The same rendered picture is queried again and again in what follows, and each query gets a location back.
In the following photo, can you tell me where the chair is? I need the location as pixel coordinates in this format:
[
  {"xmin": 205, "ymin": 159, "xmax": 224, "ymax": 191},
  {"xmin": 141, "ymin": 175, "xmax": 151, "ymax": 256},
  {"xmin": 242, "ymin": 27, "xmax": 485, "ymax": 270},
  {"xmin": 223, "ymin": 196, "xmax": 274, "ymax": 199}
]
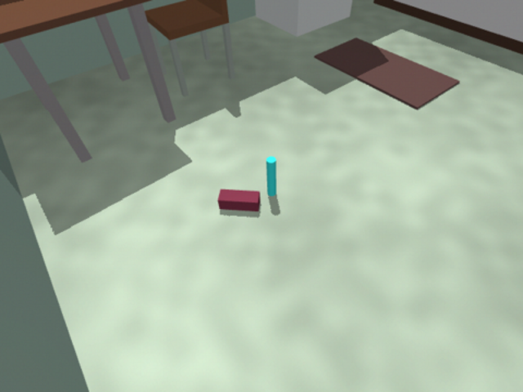
[{"xmin": 145, "ymin": 0, "xmax": 235, "ymax": 97}]

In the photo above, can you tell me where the table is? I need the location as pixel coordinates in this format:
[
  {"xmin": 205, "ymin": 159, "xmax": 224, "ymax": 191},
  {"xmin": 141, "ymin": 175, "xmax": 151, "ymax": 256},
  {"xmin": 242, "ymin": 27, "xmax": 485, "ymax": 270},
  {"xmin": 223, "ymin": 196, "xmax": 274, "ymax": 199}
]
[{"xmin": 0, "ymin": 0, "xmax": 176, "ymax": 163}]

